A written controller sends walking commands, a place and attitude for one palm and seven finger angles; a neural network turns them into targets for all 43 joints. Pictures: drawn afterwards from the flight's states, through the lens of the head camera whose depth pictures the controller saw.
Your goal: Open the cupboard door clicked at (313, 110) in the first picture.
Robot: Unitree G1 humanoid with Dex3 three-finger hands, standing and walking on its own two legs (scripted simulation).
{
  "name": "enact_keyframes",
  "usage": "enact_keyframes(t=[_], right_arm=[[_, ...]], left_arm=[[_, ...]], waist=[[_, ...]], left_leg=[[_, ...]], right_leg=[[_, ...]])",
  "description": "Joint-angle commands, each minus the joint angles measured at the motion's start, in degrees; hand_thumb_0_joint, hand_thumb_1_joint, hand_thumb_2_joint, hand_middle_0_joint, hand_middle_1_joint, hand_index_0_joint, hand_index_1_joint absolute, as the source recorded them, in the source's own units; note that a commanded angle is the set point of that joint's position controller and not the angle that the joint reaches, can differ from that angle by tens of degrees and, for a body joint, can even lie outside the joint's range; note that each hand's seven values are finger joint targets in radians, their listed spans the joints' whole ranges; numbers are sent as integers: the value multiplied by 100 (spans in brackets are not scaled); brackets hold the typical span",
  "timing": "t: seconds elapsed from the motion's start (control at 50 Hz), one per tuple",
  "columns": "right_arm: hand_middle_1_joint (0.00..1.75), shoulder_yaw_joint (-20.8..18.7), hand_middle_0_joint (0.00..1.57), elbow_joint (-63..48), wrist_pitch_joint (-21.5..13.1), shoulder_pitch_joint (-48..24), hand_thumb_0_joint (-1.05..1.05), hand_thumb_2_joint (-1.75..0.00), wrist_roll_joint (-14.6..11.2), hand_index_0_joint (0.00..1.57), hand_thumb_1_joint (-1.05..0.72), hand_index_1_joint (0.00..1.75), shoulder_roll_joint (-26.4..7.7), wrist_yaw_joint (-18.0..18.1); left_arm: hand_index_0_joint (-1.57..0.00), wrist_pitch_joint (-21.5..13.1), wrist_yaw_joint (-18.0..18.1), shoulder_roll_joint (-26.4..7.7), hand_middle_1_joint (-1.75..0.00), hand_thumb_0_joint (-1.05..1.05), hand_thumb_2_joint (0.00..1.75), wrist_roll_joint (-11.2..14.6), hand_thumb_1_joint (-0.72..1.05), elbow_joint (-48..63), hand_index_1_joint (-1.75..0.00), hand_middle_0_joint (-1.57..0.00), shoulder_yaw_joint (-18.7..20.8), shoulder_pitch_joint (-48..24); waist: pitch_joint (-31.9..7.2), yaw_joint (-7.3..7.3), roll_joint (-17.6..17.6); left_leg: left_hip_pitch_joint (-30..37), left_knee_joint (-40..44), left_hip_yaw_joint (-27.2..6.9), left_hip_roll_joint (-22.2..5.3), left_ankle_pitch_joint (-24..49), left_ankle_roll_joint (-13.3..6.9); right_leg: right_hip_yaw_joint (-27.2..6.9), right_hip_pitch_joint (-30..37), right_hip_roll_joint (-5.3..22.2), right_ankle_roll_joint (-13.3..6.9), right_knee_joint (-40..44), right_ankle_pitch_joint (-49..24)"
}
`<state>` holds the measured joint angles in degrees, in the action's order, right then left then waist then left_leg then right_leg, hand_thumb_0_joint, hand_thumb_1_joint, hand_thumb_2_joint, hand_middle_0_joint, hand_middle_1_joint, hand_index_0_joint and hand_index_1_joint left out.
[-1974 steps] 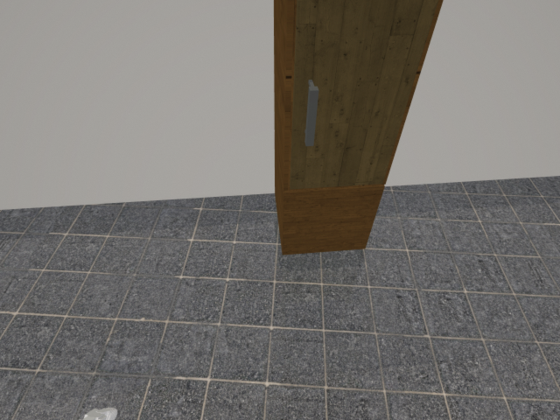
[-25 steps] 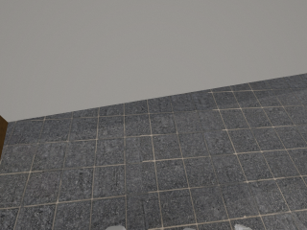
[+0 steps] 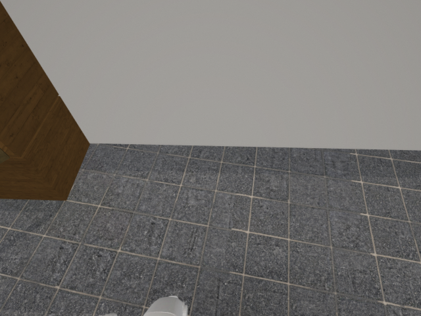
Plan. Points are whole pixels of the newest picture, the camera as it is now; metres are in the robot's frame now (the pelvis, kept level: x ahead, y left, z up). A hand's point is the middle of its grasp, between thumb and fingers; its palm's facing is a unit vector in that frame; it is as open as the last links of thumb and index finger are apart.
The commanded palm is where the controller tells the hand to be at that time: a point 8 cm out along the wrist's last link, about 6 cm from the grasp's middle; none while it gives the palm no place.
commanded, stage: turn to face it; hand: left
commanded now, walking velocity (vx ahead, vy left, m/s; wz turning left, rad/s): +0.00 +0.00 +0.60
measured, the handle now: out of the picture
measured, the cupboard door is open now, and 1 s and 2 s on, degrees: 49 49 49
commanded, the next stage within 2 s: take the last steps up to it in 1.40 s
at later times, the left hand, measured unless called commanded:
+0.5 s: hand out of the picture +0.05 +0.25 -0.16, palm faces +0.29 -0.92 -0.26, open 7.4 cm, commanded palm none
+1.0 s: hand out of the picture -0.07 +0.19 -0.20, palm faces +0.60 -0.77 -0.22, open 7.4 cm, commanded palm none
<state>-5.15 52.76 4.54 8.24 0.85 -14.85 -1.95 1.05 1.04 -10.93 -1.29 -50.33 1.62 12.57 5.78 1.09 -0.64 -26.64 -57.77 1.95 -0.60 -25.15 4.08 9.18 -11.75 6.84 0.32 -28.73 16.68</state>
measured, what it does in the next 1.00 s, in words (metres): steps on the spot, turning left: left foot, then right foot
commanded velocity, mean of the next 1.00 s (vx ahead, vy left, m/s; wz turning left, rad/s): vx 0.00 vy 0.00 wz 0.59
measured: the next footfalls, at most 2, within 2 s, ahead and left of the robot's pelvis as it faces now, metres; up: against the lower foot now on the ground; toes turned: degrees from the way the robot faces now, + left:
left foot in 0.16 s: +0.04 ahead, +0.13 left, +0.00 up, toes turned +11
right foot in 0.60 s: +0.09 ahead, -0.12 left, +0.00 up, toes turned +20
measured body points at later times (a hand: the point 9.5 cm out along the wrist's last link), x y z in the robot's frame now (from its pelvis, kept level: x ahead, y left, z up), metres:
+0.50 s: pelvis +0.01 +0.01 +0.00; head +0.05 +0.04 +0.45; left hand +0.04 +0.30 -0.14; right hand +0.14 -0.22 -0.14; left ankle +0.01 +0.12 -0.74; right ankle +0.05 -0.15 -0.70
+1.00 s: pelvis +0.01 +0.00 -0.02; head +0.04 +0.05 +0.43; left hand -0.10 +0.23 -0.18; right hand +0.27 -0.15 -0.14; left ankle -0.04 +0.10 -0.75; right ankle +0.05 -0.14 -0.73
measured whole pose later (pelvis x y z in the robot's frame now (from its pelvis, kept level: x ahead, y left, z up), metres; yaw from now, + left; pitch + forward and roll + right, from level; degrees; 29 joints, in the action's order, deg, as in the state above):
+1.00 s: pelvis +0.01 +0.00 -0.02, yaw +36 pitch +1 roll +1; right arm -4.2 51.4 2.0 6.6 0.9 -14.2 -1.9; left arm 2.6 0.5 -13.9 -0.7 -52.6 3.0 14.3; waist 5.7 0.0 -3.9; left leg -18.5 -35.6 3.9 0.1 -14.9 -0.5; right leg 10.1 -16.1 10.1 3.9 -44.7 27.3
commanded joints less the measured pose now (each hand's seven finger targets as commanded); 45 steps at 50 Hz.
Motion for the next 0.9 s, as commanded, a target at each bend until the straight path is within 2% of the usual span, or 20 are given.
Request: enact_keyframes(t=[0.0, 0.06, 0.1, 0.12, 0.14, 0.16, 0.2, 0.28, 0.42, 0.48, 0.52, 0.54, 0.56, 0.58, 0.6, 0.62, 0.66, 0.7, 0.82, 0.88], right_arm=[[30, 59, 20, -570, -198, -539, 0, -90, -31, 20, -90, 30, -140, -15], [30, 70, 20, -554, -250, -337, 0, -90, -34, 20, -90, 30, -203, 16], [30, 0, 20, -421, -295, 159, 0, -90, -8, 20, -90, 30, -461, 18], [30, -146, 20, -380, -341, 571, 0, -90, 42, 20, -90, 30, -1033, 61], [30, -269, 20, -306, -317, 994, 0, -90, 36, 20, -90, 30, -1535, 132], [30, -245, 20, -197, -292, 1137, 0, -90, 42, 20, -90, 30, -1539, 180], [30, -148, 20, -386, -340, 499, 0, -90, 53, 20, -90, 30, -1156, 264], [30, -52, 20, -431, -383, 139, 0, -90, 32, 20, -90, 30, -931, 290], [30, -131, 20, -316, -338, 426, 0, -90, 71, 20, -90, 30, -991, 255], [30, -171, 20, -367, -296, 336, 0, -90, 78, 20, -90, 30, -1024, 246], [30, -181, 20, -436, -281, 133, 0, -90, 41, 20, -90, 30, -967, 237], [30, -169, 20, -470, -277, 43, 0, -90, -4, 20, -90, 30, -841, 224], [30, -136, 20, -529, -280, 115, 0, -90, -60, 20, -90, 30, -511, 185], [30, -108, 20, -643, -291, 54, 0, -90, -39, 20, -90, 30, -379, 173], [30, -172, 20, -617, -253, 60, 0, -90, 20, 20, -90, 30, -608, 143], [30, -174, 20, -482, -200, 194, 0, -90, 48, 20, -90, 30, -562, 117], [30, -146, 20, -327, -131, 199, 0, -90, 34, 20, -90, 30, -438, 64], [30, -92, 20, -368, -123, 98, 0, -90, 2, 20, -90, 30, -323, 16], [30, 40, 20, -497, -194, -417, 0, -90, -23, 20, -90, 30, -152, -6], [30, 42, 20, -462, -240, -195, 0, -90, -21, 20, -90, 30, -250, 21]], left_arm=[[-20, -146, 88, -1330, -30, 0, 90, -47, 90, 239, -30, -20, 403, 427], [-20, -121, 58, -1429, -30, 0, 90, -31, 90, 195, -30, -20, 459, 431], [-20, -92, 17, -1350, -30, 0, 90, 36, 90, 225, -30, -20, 464, 245], [-20, -47, -13, -1074, -30, 0, 90, 87, 90, 380, -30, -20, 428, 217], [-20, -3, -7, -729, -30, 0, 90, 89, 90, 660, -30, -20, 288, -224], [-20, 67, 26, -930, -30, 0, 90, 46, 90, 720, -30, -20, 297, -463], [-20, 97, 25, -879, -30, 0, 90, 12, 90, 543, -30, -20, 339, -550], [-20, 125, -48, -859, -30, 0, 90, 9, 90, 298, -30, -20, 362, -195], [-20, 84, -17, -790, -30, 0, 90, 34, 90, 477, -30, -20, 302, -588], [-20, 56, 16, -783, -30, 0, 90, 82, 90, 474, -30, -20, 282, -416], [-20, 5, 38, -837, -30, 0, 90, 105, 90, 381, -30, -20, 312, -10], [-20, -39, 66, -987, -30, 0, 90, 97, 90, 323, -30, -20, 353, 252], [-20, -95, 109, -1411, -30, 0, 90, 26, 90, 300, -30, -20, 446, 424], [-20, -100, 118, -1737, -30, 0, 90, -37, 90, 351, -30, -20, 478, 316], [-20, -84, 135, -1632, -30, 0, 90, -8, 90, 428, -30, -20, 421, 119], [-20, -128, 147, -1238, -30, 0, 90, 3, 90, 481, -30, -20, 355, -244], [-20, -129, 108, -1070, -30, 0, 90, 30, 90, 512, -30, -20, 283, -464], [-20, -138, 103, -1058, -30, 0, 90, 9, 90, 477, -30, -20, 293, -378], [-20, -125, 79, -1376, -30, 0, 90, -34, 90, 209, -30, -20, 412, 336], [-20, -101, 44, -1449, -30, 0, 90, -12, 90, 179, -30, -20, 450, 298]], waist=[[-744, -399, -1170], [-856, -306, -1185], [-1009, 29, -616], [-1330, 268, 860], [-1233, 518, 1992], [-1265, 504, 1191], [-877, 241, 1151], [-703, -56, 881], [-779, 82, 988], [-850, 8, 1042], [-982, -202, 1008], [-1051, -355, 719], [-1120, -434, -535], [-837, -451, -1736], [-688, -333, -1160], [-498, -100, -1029], [-367, 28, -1140], [-350, -14, -1222], [-604, -389, -1198], [-719, -227, -1121]], left_leg=[[14, 1214, 335, 9, -85, -23], [615, 2138, 493, 87, 308, -128], [1841, 3254, 273, -5, 1488, -270], [2834, 3489, -1230, -1114, 2796, -769], [2948, 3741, -2805, -2354, 4811, -1647], [2729, 3628, -2620, -2475, 4363, -1930], [2004, 3815, -2154, -1755, 2824, -1589], [1673, 3948, -1586, -1166, 2632, -1225], [1670, 3857, -2097, -1076, 2374, -1339], [1396, 3646, -2365, -983, 2790, -1293], [983, 3347, -2342, -767, 2788, -1109], [513, 3013, -2227, -514, 2301, -880], [-428, 2089, -1550, 74, 927, -489], [-933, 669, -482, 624, -856, -152], [-664, -328, -655, 272, -870, -213], [-708, -812, -732, 133, -461, -197], [-676, -1140, -448, -11, 17, -60], [-542, -635, -206, -57, 103, 3], [77, 1258, 344, 35, -84, -31], [804, 2167, 494, 123, 491, -132]], right_leg=[[-579, 1179, 1311, -622, 456, -3490], [-409, 1028, 1385, -504, 50, -3550], [-75, 193, 1225, -110, -827, -2720], [254, -1055, 642, 287, -1978, -725], [-73, -2233, 10, 552, -3169, 2316], [-756, -2265, 109, 420, -3670, 2156], [-880, -2269, 134, 413, -3815, 1328], [-920, -1973, -63, 468, -3558, 499], [-882, -1521, -355, 473, -2170, 759], [-804, -776, -598, 388, -1267, 750], [-774, 126, -686, 339, -240, 143], [-929, 863, -495, 294, 597, -321], [-2017, 1629, 649, -9, 1343, -50], [-3161, 1232, 2033, -676, 1554, -536], [-2849, 483, 2205, -974, 1451, -913], [-2320, 331, 1733, -943, 1336, -1183], [-1388, 290, 1205, -747, 1053, -2068], [-907, 409, 1111, -636, 1002, -2459], [-655, 1039, 1333, -647, 452, -3421], [-440, 745, 1339, -435, 17, -3296]])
